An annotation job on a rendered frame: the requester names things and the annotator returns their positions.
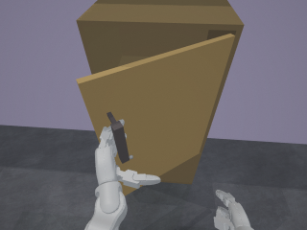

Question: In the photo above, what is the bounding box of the robot right hand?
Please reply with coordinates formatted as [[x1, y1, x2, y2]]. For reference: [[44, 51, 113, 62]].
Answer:
[[213, 190, 251, 230]]

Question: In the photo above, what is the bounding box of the robot left forearm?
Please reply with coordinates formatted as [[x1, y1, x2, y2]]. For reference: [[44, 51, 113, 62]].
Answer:
[[84, 181, 128, 230]]

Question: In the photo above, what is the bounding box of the handle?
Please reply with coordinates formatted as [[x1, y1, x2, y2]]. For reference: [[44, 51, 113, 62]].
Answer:
[[106, 112, 130, 164]]

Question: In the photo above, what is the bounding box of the cupboard door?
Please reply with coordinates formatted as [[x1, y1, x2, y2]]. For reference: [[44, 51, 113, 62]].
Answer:
[[76, 34, 235, 196]]

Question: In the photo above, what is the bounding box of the robot left hand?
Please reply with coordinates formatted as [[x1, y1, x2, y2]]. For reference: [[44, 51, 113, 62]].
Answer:
[[95, 119, 161, 189]]

